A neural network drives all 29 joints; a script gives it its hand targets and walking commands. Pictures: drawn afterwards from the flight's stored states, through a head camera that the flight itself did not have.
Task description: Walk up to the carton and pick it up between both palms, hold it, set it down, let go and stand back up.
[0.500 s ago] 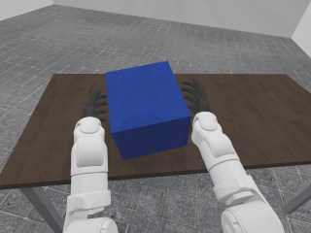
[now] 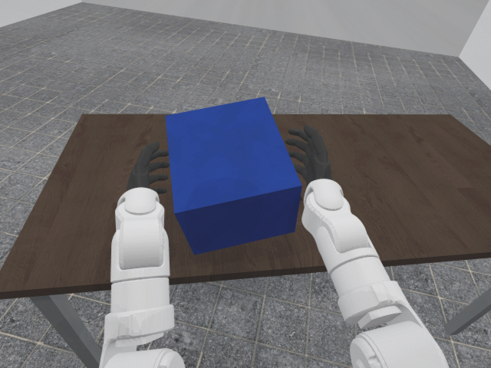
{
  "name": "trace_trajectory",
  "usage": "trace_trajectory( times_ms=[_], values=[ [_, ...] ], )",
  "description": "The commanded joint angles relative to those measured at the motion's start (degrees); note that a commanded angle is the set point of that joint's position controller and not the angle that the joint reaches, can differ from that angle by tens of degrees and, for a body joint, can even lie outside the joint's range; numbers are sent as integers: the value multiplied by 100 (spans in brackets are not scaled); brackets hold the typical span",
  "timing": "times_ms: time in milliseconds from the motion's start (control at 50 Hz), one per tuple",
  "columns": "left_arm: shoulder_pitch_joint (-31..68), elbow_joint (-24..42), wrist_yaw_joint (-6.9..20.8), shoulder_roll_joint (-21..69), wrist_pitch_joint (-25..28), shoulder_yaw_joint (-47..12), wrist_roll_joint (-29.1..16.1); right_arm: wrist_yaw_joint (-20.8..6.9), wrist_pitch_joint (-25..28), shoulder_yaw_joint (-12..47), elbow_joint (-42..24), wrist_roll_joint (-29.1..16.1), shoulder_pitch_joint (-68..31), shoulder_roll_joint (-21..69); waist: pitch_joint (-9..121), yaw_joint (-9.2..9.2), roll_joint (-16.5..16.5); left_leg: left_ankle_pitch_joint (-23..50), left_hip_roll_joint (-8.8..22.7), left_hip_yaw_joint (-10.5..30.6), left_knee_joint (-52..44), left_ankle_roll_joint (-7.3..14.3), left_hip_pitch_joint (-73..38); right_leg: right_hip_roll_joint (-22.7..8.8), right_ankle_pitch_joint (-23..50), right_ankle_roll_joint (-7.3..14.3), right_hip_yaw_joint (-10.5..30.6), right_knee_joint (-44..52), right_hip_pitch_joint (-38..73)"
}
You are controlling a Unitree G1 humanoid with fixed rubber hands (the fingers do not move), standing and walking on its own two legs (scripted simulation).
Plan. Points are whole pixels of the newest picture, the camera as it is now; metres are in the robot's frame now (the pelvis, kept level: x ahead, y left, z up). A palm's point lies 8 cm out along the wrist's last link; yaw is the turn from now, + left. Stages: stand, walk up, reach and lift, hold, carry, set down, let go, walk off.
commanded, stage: hold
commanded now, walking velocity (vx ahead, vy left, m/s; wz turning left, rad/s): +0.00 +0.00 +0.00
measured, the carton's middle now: (230, 173) +0.43 +0.01 +0.13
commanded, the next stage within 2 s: none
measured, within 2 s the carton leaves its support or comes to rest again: neither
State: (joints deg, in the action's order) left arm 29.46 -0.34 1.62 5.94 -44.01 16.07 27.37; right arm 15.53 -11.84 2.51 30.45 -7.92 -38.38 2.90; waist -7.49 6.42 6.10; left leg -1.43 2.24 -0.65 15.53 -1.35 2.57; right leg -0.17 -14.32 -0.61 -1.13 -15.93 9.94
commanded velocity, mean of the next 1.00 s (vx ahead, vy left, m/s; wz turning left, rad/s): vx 0.00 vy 0.00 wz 0.00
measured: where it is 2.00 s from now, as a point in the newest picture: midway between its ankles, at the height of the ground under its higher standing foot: outside the picture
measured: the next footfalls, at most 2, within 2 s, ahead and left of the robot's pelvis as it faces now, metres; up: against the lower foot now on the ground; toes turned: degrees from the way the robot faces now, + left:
none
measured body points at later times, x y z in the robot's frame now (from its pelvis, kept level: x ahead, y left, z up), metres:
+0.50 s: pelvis +0.00 +0.00 +0.00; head -0.03 +0.04 +0.45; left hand +0.37 +0.15 +0.16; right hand +0.37 -0.12 +0.18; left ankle +0.10 +0.14 -0.74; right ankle -0.04 -0.12 -0.74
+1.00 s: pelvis +0.00 +0.00 +0.00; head -0.03 +0.04 +0.45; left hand +0.37 +0.15 +0.16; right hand +0.38 -0.12 +0.18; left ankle +0.10 +0.14 -0.74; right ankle -0.04 -0.12 -0.74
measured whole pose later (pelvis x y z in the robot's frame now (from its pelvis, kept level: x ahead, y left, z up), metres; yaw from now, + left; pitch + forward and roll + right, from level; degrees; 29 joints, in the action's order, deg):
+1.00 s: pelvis +0.00 +0.00 +0.00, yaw +0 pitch -11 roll +0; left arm 30.9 -2.3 1.6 6.0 -43.9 16.4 27.7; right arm 14.5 -11.4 0.8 32.8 -6.6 -40.0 3.0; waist -7.2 6.2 6.0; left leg -1.3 2.2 -0.9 15.3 -1.2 2.7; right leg -0.3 -14.2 -0.7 -1.0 -16.0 9.6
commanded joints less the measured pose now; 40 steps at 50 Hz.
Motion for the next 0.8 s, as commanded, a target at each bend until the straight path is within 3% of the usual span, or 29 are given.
trace_trajectory(
  times_ms=[0, 140, 240, 340, 380, 400, 500, 520, 540, 640, 780],
  values=[
    [3995, 961, 977, 2416, 708, -2758, -1131, -805, 320, 1617, -1507, -238, -3557, 2389, 2463, 71, -771, 777, -295, -380, 318, 80, -2828, 280, 1283, -367, -670, 418, -1700],
    [3961, 705, 1027, 2317, 676, -2534, -1077, -822, 317, 1528, -1414, -98, -3611, 2410, 2393, 23, -497, 503, -313, -438, 231, 183, -2649, 244, 1256, -380, -656, 454, -1603],
    [3990, 883, 999, 2450, 710, -2732, -1129, -831, 372, 1552, -1518, -180, -3639, 2405, 2575, 128, -751, 901, -292, -385, 343, 84, -2870, 284, 1434, -356, -697, 415, -1648],
    [4021, 911, 1016, 2422, 694, -2633, -1075, -832, 325, 1591, -1406, -214, -3597, 2389, 2469, 5, -696, 753, -294, -411, 289, 79, -2750, 290, 1253, -353, -664, 412, -1605],
    [4033, 858, 997, 2405, 696, -2650, -1089, -867, 345, 1497, -1350, -177, -3585, 2352, 2440, 86, -726, 761, -295, -398, 280, 92, -2810, 263, 1239, -342, -679, 437, -1667],
    [4025, 846, 997, 2376, 688, -2638, -1050, -868, 328, 1545, -1276, -182, -3584, 2383, 2342, 25, -751, 750, -280, -387, 268, 97, -2786, 280, 1181, -333, -678, 447, -1706],
    [4117, 752, 968, 2452, 695, -2663, -1085, -888, 370, 1432, -1367, -109, -3760, 2389, 2459, 80, -707, 615, -268, -373, 291, 124, -2746, 290, 1040, -323, -693, 465, -1746],
    [4101, 787, 958, 2419, 701, -2647, -1084, -898, 385, 1488, -1401, -138, -3786, 2382, 2479, 8, -739, 542, -277, -392, 273, 127, -2723, 292, 992, -336, -681, 447, -1788],
    [4093, 826, 961, 2454, 702, -2703, -1109, -903, 384, 1435, -1358, -103, -3693, 2351, 2507, 88, -689, 636, -262, -370, 276, 113, -2781, 289, 1053, -317, -697, 457, -1714],
    [4066, 680, 1011, 2378, 712, -2566, -1057, -863, 338, 1470, -1206, -98, -3625, 2456, 2376, 30, -605, 575, -305, -425, 247, 156, -2716, 261, 1234, -371, -645, 441, -1616],
    [4145, 844, 980, 2478, 733, -2708, -1123, -872, 374, 1424, -1256, -86, -3609, 2408, 2506, 124, -744, 724, -256, -386, 300, 79, -2814, 293, 1095, -327, -700, 452, -1699]
  ],
)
